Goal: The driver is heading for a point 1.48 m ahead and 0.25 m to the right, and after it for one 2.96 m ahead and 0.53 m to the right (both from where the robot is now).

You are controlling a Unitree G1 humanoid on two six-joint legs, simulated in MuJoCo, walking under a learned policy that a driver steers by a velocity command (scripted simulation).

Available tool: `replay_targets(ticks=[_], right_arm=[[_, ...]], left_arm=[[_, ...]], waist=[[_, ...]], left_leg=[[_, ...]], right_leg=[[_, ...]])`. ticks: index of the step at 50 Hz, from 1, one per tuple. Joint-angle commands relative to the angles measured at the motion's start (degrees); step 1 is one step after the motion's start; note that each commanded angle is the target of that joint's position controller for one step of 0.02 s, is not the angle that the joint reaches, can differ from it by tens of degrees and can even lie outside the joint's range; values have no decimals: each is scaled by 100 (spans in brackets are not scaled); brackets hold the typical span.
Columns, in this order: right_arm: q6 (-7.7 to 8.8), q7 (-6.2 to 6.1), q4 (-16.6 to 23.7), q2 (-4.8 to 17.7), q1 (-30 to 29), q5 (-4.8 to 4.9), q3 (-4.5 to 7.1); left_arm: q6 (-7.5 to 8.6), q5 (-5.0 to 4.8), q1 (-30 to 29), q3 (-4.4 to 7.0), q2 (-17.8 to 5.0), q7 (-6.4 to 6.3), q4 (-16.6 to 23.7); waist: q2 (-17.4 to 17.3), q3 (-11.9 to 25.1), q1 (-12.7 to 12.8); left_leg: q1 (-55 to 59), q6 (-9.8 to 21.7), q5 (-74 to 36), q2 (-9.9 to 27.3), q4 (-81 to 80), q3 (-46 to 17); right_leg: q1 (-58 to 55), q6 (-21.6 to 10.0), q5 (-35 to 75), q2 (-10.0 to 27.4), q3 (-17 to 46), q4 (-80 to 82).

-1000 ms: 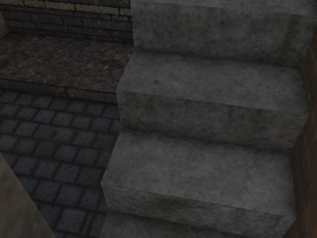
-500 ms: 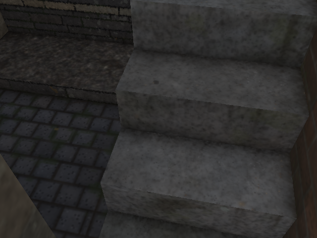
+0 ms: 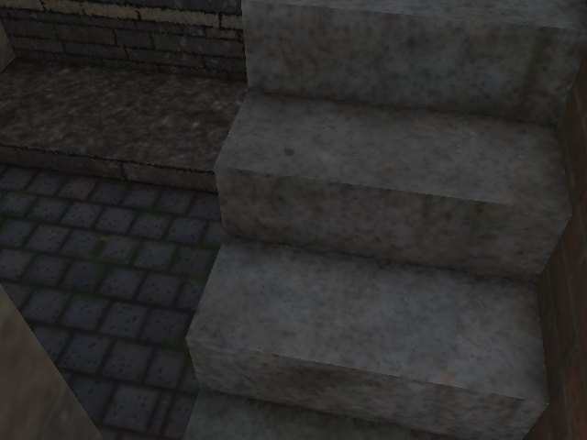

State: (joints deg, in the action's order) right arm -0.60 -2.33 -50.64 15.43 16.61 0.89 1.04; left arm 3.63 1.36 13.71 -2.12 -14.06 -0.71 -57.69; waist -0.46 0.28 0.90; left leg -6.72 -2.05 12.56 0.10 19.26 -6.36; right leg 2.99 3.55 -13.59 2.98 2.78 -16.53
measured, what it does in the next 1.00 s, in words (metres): stands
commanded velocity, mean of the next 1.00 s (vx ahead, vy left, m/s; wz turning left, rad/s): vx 0.17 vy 0.01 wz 0.00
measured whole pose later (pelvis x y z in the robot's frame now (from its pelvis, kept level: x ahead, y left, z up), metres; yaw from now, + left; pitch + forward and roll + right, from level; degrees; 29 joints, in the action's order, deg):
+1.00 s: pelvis +0.01 +0.00 +0.00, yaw +0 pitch +0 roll +0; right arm 0.3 -2.5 -49.3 14.4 16.3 0.6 0.3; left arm 3.6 1.0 14.2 -2.3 -13.5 -1.9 -57.0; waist -0.1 1.4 0.5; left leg -7.7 -2.0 14.4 0.0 21.5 -6.8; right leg 4.0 3.4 -15.5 2.7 3.2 -18.8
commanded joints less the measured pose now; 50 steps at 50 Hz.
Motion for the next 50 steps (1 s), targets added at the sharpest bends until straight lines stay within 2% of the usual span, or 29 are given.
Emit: replay_targets(ticks=[1,44,45,46,47,48,49,50], right_arm=[[53,-19,235,690,171,0,150],[55,-17,196,684,168,3,146],[75,-52,420,589,-134,67,151],[76,-62,548,424,-362,23,74],[95,-68,569,352,-348,-28,26],[140,-48,544,310,-274,-59,-20],[209,-14,517,448,-207,-54,-7],[257,6,493,713,-43,-37,66]], left_arm=[[49,-3,111,122,-660,-14,193],[46,-5,151,114,-652,-16,200],[20,-146,-51,138,-623,-111,306],[-8,-131,-266,105,-502,-161,396],[-9,-82,-292,83,-428,-188,415],[31,-43,-223,47,-345,-175,396],[103,-10,-96,51,-426,-138,387],[159,8,91,103,-683,-105,360]], waist=[[76,-92,0],[77,-106,1],[216,315,-41],[251,-288,-58],[210,-639,-66],[90,-772,-52],[-103,-648,8],[-162,-266,11]], left_leg=[[129,-9,-1569,158,-144,-152],[113,-16,-1543,148,-147,-155],[138,80,694,-102,-16,39],[-402,93,1551,-123,-138,-49],[-669,87,1499,-78,-243,-156],[-650,62,529,35,-362,-290],[-386,29,-1382,140,-253,-346],[-14,12,-2709,198,-45,-299]], right_leg=[[278,4,1235,52,79,201],[288,6,1201,41,78,203],[327,-137,-878,-137,-30,119],[845,-181,-1641,-126,101,245],[1033,-187,-1598,-100,178,302],[960,-142,-712,-45,230,342],[668,-79,871,4,208,247],[362,-39,2116,70,179,113]])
